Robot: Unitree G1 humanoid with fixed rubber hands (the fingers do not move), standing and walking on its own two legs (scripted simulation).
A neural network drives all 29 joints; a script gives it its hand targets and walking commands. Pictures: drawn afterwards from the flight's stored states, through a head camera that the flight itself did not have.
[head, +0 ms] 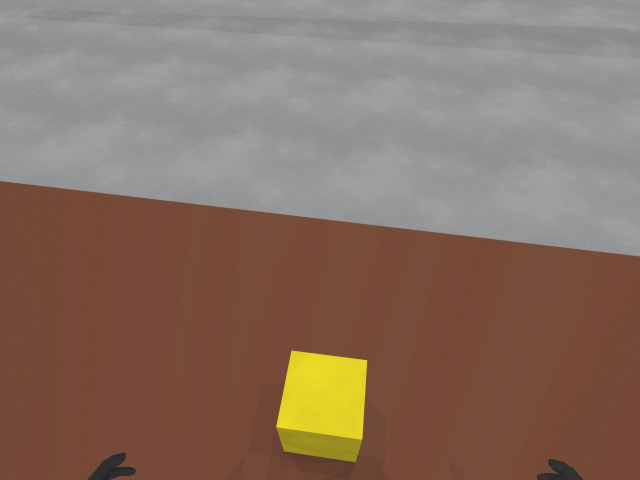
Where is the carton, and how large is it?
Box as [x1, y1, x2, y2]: [276, 351, 366, 461]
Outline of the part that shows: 291,351 276,426 284,450 355,461 362,435 366,360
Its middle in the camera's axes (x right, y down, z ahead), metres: +0.00 +0.47 +1.09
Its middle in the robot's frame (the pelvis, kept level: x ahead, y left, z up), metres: +0.41 +0.02 -0.66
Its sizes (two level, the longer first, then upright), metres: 0.210 0.200 0.250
